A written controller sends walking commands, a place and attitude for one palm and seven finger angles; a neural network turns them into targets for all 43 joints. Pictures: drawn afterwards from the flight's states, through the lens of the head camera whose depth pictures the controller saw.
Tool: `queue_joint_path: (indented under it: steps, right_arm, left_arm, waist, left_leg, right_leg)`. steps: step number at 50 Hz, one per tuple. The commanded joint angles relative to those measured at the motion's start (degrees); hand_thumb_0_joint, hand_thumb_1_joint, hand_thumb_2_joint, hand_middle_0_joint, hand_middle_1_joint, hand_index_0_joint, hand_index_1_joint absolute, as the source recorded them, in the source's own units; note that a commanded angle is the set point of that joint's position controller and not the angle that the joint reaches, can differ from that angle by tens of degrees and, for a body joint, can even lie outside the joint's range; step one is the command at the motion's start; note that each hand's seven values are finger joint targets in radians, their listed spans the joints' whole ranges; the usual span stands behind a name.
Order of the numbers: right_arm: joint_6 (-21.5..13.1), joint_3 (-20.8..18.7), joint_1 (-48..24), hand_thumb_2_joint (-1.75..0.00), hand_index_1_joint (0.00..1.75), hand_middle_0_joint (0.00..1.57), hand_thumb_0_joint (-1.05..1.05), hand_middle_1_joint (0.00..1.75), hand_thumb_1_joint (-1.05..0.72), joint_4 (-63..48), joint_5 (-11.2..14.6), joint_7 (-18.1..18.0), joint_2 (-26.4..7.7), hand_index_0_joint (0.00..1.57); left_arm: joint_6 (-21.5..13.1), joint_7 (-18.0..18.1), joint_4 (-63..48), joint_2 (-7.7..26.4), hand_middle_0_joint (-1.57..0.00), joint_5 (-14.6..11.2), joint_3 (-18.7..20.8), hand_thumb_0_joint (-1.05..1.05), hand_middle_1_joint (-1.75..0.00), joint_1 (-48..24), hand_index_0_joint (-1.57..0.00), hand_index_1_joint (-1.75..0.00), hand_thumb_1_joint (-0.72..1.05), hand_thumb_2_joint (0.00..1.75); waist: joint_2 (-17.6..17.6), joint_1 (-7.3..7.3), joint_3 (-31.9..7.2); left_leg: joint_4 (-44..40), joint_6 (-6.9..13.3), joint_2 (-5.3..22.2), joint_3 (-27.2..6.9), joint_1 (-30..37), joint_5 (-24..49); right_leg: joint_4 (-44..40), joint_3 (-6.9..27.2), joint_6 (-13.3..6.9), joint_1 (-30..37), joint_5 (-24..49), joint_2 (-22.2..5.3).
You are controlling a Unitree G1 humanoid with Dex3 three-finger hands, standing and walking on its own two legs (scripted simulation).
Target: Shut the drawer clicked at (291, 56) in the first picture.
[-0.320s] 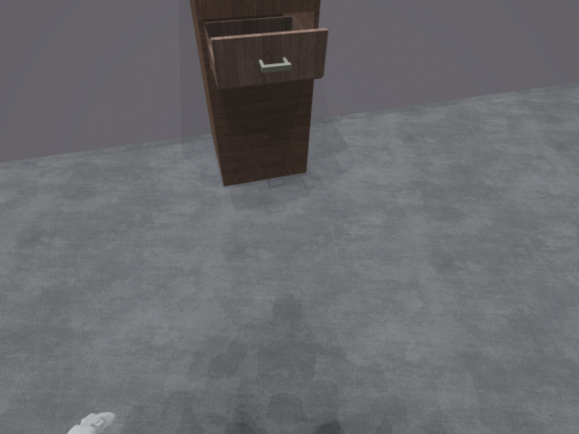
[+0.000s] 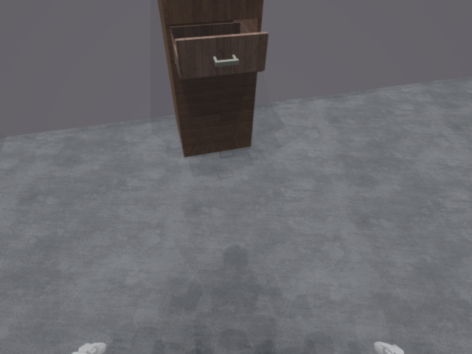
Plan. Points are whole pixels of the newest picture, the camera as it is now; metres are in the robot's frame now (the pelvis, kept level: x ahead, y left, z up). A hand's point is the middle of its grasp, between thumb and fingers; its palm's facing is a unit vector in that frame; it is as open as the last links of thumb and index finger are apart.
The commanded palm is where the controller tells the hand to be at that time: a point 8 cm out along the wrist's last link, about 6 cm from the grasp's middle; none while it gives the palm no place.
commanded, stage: stand and wait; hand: left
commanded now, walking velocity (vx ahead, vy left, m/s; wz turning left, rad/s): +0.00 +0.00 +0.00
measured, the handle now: (225, 60) +1.22 +0.12 -0.08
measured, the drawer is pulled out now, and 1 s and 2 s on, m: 0.16 0.16 0.16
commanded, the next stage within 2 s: look at it before walking up in 0.60 s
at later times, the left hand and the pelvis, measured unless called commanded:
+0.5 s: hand out of the picture +0.06 +0.23 -0.15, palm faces -0.04 -0.94 -0.33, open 7.4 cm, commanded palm none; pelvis -0.02 -0.01 +0.00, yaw +0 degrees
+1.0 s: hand out of the picture +0.05 +0.23 -0.15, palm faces -0.04 -0.95 -0.32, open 7.4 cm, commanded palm none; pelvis -0.02 -0.01 +0.01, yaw +0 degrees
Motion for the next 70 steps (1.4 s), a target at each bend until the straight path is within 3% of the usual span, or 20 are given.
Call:
queue_joint_path:
  steps: [1,21,31,65,66,68,69,70]
  right_arm:
    - [-1.6,-2.8,-2.7,-0.90,0.30,0.20,0.00,0.30,-0.90,-2.9,-0.1,-0.7,-12.3,0.20]
    - [-1.4,-2.1,-0.5,-0.90,0.30,0.20,0.00,0.30,-0.90,2.2,0.2,-0.5,-12.5,0.20]
    - [-1.5,-2.1,0.0,-0.90,0.30,0.20,0.00,0.30,-0.90,3.0,0.1,-0.4,-12.3,0.20]
    - [-1.6,-2.0,-0.2,-0.90,0.30,0.20,0.00,0.30,-0.90,3.2,0.2,-0.6,-12.1,0.20]
    - [-1.6,-2.0,-0.3,-0.90,0.30,0.20,0.00,0.30,-0.90,3.3,0.2,-0.5,-12.1,0.20]
    - [-0.7,-0.6,3.3,-0.90,0.30,0.20,0.00,0.30,-0.90,4.7,-0.2,-0.4,-5.7,0.20]
    - [-0.4,-0.7,4.8,-0.90,0.30,0.20,0.00,0.30,-0.90,4.8,-0.4,-0.4,-5.2,0.20]
    - [-0.2,-1.0,5.0,-0.90,0.30,0.20,0.00,0.30,-0.90,4.6,-0.5,-0.3,-5.6,0.20]
  left_arm:
    - [-1.9,0.8,-3.5,12.2,-0.20,-0.1,2.9,0.00,-0.30,-2.4,-0.20,-0.30,0.90,0.90]
    - [-2.0,0.6,0.8,12.2,-0.20,-0.2,2.5,0.00,-0.30,-2.1,-0.20,-0.30,0.90,0.90]
    - [-2.0,0.6,1.3,11.9,-0.20,-0.1,2.5,0.00,-0.30,-2.2,-0.20,-0.30,0.90,0.90]
    - [-2.4,0.7,1.8,11.6,-0.20,-0.1,2.5,0.00,-0.30,-1.2,-0.20,-0.30,0.90,0.90]
    - [-2.3,0.7,1.8,11.6,-0.20,-0.1,2.5,0.00,-0.30,-1.3,-0.20,-0.30,0.90,0.90]
    - [-1.1,0.8,3.3,5.3,-0.20,-0.2,1.3,0.00,-0.30,2.2,-0.20,-0.30,0.90,0.90]
    - [-0.6,0.6,3.2,5.0,-0.20,0.1,1.5,0.00,-0.30,3.5,-0.20,-0.30,0.90,0.90]
    - [-0.2,0.2,2.9,5.3,-0.20,0.2,1.8,0.00,-0.30,3.9,-0.20,-0.30,0.90,0.90]
  waist:
    - [1.0,-0.23,-4.4]
    - [0.5,-0.19,-1.6]
    - [0.3,-0.14,-1.1]
    - [0.7,-0.19,-2.6]
    - [1.0,-0.11,-2.3]
    - [0.6,-0.23,-2.7]
    - [0.4,-0.13,-2.6]
    - [0.9,-0.05,0.0]
  left_leg:
    - [-4.3,1.6,7.1,-4.8,1.6,17.2]
    - [-8.0,1.0,7.4,-5.9,0.0,8.8]
    - [-8.7,0.9,7.6,-6.0,-0.2,8.2]
    - [-8.6,0.6,8.0,-5.6,2.4,13.9]
    - [-8.8,0.6,8.0,-5.7,2.2,13.7]
    - [-7.2,-0.4,7.8,-3.5,2.6,6.9]
    - [-6.2,-0.3,7.6,-2.8,2.3,0.9]
    - [-6.2,0.0,7.5,-2.6,0.5,-5.3]
  right_leg:
    - [-3.5,4.1,-2.9,1.6,15.9,-4.9]
    - [-7.9,5.8,-3.0,1.0,7.6,-4.9]
    - [-8.6,6.0,-2.9,0.4,6.4,-4.8]
    - [-8.6,5.6,-2.8,2.0,13.5,-5.1]
    - [-8.7,5.4,-2.7,2.1,13.1,-5.1]
    - [-8.1,5.9,-2.1,1.0,5.9,-4.2]
    - [-7.7,6.5,-2.5,-0.2,-0.4,-3.7]
    - [-8.0,7.4,-2.9,-2.7,-6.2,-3.3]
